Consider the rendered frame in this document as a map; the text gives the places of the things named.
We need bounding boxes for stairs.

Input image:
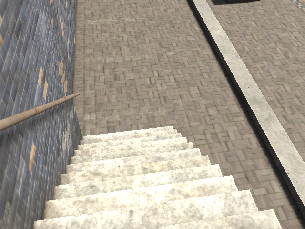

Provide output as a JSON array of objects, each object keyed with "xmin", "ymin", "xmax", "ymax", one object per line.
[{"xmin": 32, "ymin": 126, "xmax": 282, "ymax": 229}]

